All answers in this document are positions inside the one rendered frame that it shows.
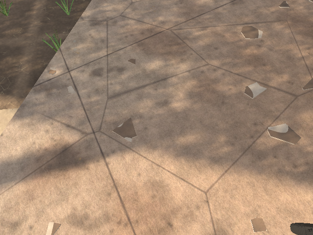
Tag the right robot hand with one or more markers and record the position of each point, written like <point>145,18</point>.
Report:
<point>300,228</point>

